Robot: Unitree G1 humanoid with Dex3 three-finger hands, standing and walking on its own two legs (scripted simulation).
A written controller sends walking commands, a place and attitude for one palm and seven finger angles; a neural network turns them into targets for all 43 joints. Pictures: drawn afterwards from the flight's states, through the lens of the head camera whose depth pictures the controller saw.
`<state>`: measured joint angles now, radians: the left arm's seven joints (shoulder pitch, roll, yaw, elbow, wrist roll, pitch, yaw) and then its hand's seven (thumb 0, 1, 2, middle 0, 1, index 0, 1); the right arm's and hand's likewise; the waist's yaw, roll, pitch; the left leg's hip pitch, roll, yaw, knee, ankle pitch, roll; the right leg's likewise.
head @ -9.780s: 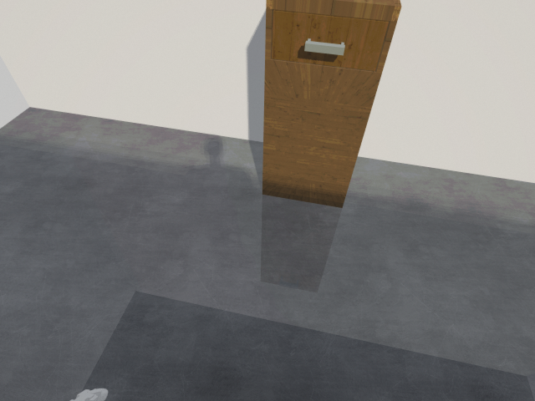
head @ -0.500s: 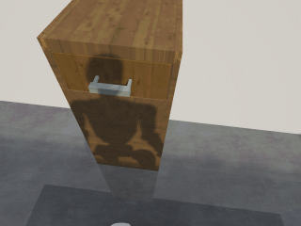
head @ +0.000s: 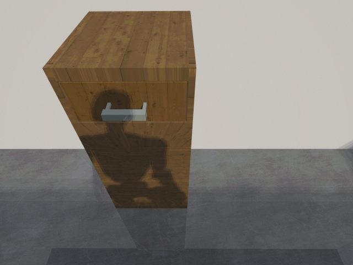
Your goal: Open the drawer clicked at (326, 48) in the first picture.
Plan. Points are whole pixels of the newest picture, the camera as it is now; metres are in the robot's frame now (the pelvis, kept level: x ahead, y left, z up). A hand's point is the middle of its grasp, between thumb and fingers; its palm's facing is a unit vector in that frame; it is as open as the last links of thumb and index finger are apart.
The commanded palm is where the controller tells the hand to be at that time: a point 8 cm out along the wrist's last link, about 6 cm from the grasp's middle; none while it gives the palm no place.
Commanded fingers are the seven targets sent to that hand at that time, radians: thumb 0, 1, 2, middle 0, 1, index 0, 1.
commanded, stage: come to a stop and stand still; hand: left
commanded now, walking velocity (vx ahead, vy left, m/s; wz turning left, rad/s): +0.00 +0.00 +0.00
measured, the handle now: (125, 110) +0.54 +0.19 +0.04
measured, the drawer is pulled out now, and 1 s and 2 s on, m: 0.00 0.00 0.00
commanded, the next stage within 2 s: look again from close up in 0.38 s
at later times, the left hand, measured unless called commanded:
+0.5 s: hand out of the picture -0.08 +0.13 -0.17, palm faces +0.05 -0.99 -0.16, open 7.4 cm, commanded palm none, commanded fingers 0.00 0.90 0.90 -0.20 -0.30 -0.20 -0.30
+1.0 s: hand out of the picture +0.03 +0.17 -0.19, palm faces +0.02 -0.98 -0.18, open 7.4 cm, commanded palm none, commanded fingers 0.00 0.90 0.90 -0.20 -0.30 -0.20 -0.30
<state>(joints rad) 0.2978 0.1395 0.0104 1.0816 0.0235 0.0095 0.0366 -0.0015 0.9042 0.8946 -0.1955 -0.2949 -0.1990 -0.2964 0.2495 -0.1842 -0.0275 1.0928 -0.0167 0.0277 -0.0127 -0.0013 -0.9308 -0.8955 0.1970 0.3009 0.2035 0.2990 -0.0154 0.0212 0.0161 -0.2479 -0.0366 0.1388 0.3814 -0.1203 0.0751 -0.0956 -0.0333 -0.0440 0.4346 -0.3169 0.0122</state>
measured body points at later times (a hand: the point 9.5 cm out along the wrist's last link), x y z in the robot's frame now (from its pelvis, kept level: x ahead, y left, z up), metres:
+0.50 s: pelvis -0.01 -0.02 +0.00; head -0.01 -0.02 +0.45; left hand -0.08 +0.18 -0.16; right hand -0.04 -0.22 -0.17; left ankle +0.06 +0.07 -0.74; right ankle -0.05 -0.12 -0.74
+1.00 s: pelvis +0.03 +0.00 -0.01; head +0.04 +0.01 +0.44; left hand +0.03 +0.22 -0.17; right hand +0.04 -0.23 -0.16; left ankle +0.06 +0.07 -0.74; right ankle -0.05 -0.12 -0.74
